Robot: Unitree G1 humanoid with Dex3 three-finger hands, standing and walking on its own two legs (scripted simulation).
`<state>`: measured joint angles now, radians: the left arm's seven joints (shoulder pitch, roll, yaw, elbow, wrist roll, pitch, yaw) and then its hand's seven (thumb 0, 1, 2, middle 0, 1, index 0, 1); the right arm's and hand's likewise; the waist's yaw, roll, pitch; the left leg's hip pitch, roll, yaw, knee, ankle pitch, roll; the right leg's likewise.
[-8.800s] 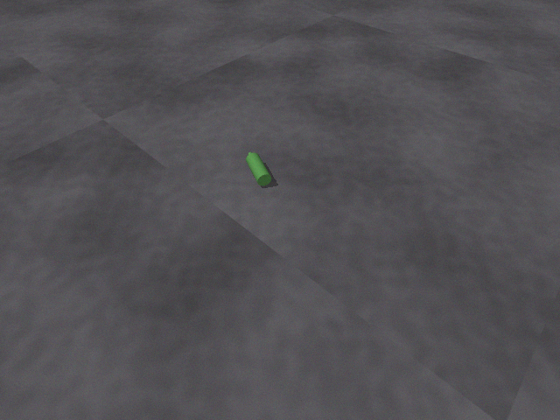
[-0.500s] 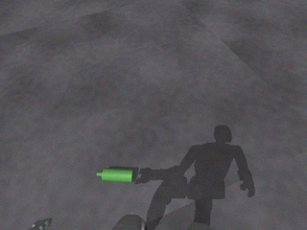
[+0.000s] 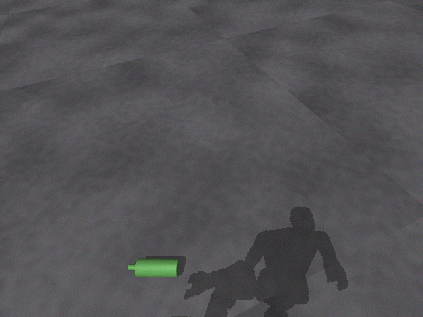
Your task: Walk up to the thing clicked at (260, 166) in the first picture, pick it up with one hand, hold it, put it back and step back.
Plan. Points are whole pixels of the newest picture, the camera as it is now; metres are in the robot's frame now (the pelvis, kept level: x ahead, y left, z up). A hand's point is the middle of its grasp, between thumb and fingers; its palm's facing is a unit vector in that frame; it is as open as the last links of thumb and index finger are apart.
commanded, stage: walk up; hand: left
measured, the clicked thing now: (153, 267) +0.46 +0.34 -0.72
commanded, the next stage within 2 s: none
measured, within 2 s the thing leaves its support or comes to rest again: neither
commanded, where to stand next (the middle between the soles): +0.09 +0.02 m, yaw +1 degrees
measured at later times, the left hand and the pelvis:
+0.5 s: hand out of the picture +0.08 +0.27 -0.14, palm faces +0.01 -0.88 -0.48, open 7.4 cm; pelvis +0.00 -0.02 -0.02, yaw +2 degrees
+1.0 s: hand out of the picture +0.02 +0.29 -0.13, palm faces +0.10 -0.92 -0.37, open 7.4 cm; pelvis -0.02 +0.00 +0.01, yaw +7 degrees
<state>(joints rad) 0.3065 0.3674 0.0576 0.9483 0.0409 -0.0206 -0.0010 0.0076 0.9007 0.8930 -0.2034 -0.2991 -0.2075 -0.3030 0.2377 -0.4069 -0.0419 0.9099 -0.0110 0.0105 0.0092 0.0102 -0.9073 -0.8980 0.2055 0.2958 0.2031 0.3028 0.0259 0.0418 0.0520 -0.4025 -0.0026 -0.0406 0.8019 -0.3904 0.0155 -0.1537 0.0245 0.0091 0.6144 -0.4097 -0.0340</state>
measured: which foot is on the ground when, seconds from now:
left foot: up 0.00-0.10, down 0.12-0.48, up 0.50-0.80, down 0.82-1.00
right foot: down 0.00-0.16, up 0.18-0.44, down 0.46-0.82, up 0.84-1.00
